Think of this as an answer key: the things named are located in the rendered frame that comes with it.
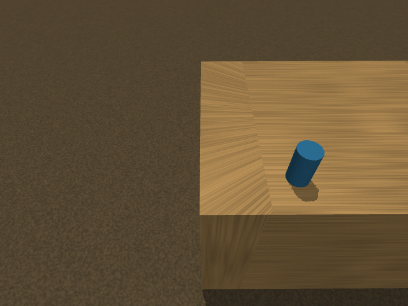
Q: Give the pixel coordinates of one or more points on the can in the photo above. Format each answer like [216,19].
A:
[304,163]

